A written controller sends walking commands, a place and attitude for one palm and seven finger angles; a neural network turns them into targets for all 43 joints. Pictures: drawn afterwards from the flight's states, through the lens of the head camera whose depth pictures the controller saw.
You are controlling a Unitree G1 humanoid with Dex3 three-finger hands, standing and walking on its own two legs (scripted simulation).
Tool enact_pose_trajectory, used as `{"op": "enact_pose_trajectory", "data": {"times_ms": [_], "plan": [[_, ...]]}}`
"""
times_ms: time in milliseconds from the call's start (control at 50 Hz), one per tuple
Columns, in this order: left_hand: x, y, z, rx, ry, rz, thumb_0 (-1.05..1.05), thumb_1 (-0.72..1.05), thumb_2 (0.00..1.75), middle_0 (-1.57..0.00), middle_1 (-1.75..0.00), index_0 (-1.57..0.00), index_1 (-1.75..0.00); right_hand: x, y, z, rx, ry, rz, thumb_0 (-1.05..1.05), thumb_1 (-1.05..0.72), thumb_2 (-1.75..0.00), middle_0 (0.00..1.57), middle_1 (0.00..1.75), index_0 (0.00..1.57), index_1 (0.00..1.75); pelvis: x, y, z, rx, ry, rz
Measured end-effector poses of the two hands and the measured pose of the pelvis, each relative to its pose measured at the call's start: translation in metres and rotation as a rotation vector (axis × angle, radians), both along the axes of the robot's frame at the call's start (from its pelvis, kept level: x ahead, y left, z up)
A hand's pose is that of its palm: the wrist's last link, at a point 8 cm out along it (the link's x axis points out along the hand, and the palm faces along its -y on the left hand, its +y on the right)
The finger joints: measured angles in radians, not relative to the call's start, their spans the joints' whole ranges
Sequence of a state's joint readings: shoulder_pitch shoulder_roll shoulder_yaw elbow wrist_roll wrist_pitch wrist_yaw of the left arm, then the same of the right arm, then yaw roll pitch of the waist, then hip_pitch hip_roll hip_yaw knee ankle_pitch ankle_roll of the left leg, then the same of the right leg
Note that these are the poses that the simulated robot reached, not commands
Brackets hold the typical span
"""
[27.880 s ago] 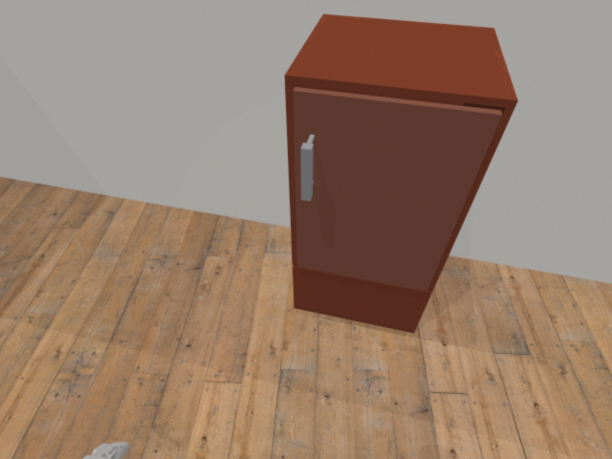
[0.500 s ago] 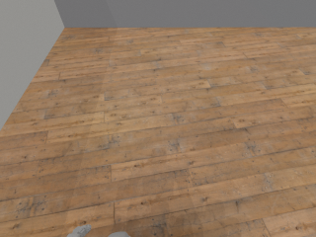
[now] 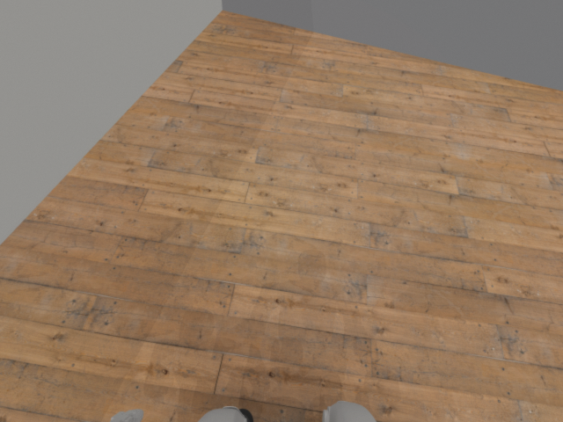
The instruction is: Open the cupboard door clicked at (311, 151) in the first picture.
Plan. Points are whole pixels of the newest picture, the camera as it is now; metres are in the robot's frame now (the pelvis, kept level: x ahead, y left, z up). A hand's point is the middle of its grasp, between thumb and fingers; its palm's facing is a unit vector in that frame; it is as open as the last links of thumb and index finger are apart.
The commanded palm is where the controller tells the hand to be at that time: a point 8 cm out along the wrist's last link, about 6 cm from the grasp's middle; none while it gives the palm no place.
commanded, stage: turn to face it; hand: left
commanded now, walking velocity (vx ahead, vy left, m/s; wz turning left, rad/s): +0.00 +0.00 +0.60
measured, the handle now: out of the picture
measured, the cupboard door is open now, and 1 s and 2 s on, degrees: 44 44 44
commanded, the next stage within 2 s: none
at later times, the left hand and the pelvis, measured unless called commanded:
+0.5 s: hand out of the picture +0.02 +0.12 -0.15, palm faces +0.32 -0.91 -0.26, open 7.4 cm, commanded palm none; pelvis +0.02 -0.09 +0.01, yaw +20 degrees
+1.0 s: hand out of the picture +0.02 +0.15 -0.15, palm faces +0.58 -0.77 -0.28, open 7.4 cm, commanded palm none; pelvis +0.05 -0.09 +0.00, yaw +36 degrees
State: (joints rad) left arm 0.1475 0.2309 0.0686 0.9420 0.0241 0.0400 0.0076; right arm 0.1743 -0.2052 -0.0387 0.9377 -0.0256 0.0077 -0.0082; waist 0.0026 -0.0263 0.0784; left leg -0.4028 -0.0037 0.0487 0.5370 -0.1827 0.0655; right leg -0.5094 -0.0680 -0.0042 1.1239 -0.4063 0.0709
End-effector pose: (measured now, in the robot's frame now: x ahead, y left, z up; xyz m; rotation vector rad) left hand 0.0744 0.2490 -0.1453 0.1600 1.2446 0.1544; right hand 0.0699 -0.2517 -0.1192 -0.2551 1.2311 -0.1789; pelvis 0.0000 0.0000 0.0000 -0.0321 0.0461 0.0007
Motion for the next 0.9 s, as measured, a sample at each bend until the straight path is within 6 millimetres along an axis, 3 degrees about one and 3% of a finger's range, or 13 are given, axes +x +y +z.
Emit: {"op": "enact_pose_trajectory", "data": {"times_ms": [120,220,280,420,500,560,640,700,760,900], "plan": [[0.012,-0.006,0.018,0.049,-0.058,0.040,0.01,0.91,0.90,-0.20,-0.30,-0.20,-0.30,0.018,-0.013,-0.003,0.038,0.004,0.047,0.00,-0.91,-0.90,0.20,0.30,0.20,0.30,0.005,-0.021,0.004,-0.001,0.006,0.065],[0.012,-0.027,0.027,0.090,-0.108,0.080,0.01,0.91,0.90,-0.20,-0.30,-0.20,-0.30,0.031,-0.040,-0.018,0.065,0.018,0.085,0.00,-0.90,-0.90,0.20,0.30,0.20,0.30,0.006,-0.050,-0.002,0.018,0.005,0.136],[-0.003,-0.042,0.030,0.117,-0.114,0.110,0.00,0.91,0.90,-0.20,-0.30,-0.20,-0.30,0.044,-0.058,-0.027,0.073,0.030,0.110,0.01,-0.90,-0.90,0.20,0.30,0.20,0.30,0.007,-0.065,-0.006,0.036,-0.003,0.174],[-0.050,-0.075,0.035,0.086,-0.027,0.226,0.01,0.90,0.90,-0.21,-0.30,-0.20,-0.30,0.082,-0.072,-0.012,0.068,0.043,0.210,0.01,-0.91,-0.90,0.20,0.30,0.20,0.30,0.019,-0.082,0.008,0.078,-0.007,0.281],[-0.075,-0.087,0.028,0.054,0.001,0.301,0.01,0.90,0.90,-0.21,-0.30,-0.20,-0.30,0.111,-0.062,-0.008,0.055,0.043,0.300,0.01,-0.91,-0.90,0.20,0.30,0.19,0.30,0.023,-0.085,0.008,0.086,-0.006,0.342],[-0.099,-0.090,0.018,0.033,0.030,0.363,0.01,0.90,0.90,-0.21,-0.30,-0.20,-0.30,0.137,-0.043,-0.007,0.047,0.020,0.377,0.01,-0.91,-0.90,0.20,0.30,0.19,0.30,0.024,-0.082,0.004,0.080,-0.007,0.382],[-0.134,-0.083,-0.003,0.007,0.076,0.446,0.01,0.90,0.90,-0.21,-0.30,-0.21,-0.30,0.172,-0.007,-0.006,0.036,-0.061,0.479,0.01,-0.91,-0.90,0.20,0.30,0.19,0.30,0.025,-0.070,-0.010,0.059,-0.008,0.437],[-0.149,-0.075,-0.010,0.007,0.116,0.493,0.01,0.90,0.90,-0.21,-0.30,-0.20,-0.30,0.185,0.013,0.000,0.035,-0.112,0.535,0.01,-0.91,-0.90,0.20,0.30,0.19,0.30,0.023,-0.067,-0.012,0.059,-0.010,0.472],[-0.147,-0.065,-0.004,0.023,0.096,0.528,0.01,0.91,0.90,-0.21,-0.30,-0.20,-0.30,0.185,0.020,0.006,0.026,-0.116,0.565,0.00,-0.91,-0.90,0.20,0.30,0.20,0.30,0.024,-0.067,-0.006,0.042,-0.013,0.505],[-0.115,-0.054,0.020,0.076,-0.039,0.560,0.01,0.91,0.90,-0.20,-0.30,-0.20,-0.30,0.179,0.014,0.003,0.036,-0.044,0.604,0.00,-0.90,-0.90,0.20,0.30,0.20,0.30,0.031,-0.077,0.003,0.026,-0.022,0.576]]}}
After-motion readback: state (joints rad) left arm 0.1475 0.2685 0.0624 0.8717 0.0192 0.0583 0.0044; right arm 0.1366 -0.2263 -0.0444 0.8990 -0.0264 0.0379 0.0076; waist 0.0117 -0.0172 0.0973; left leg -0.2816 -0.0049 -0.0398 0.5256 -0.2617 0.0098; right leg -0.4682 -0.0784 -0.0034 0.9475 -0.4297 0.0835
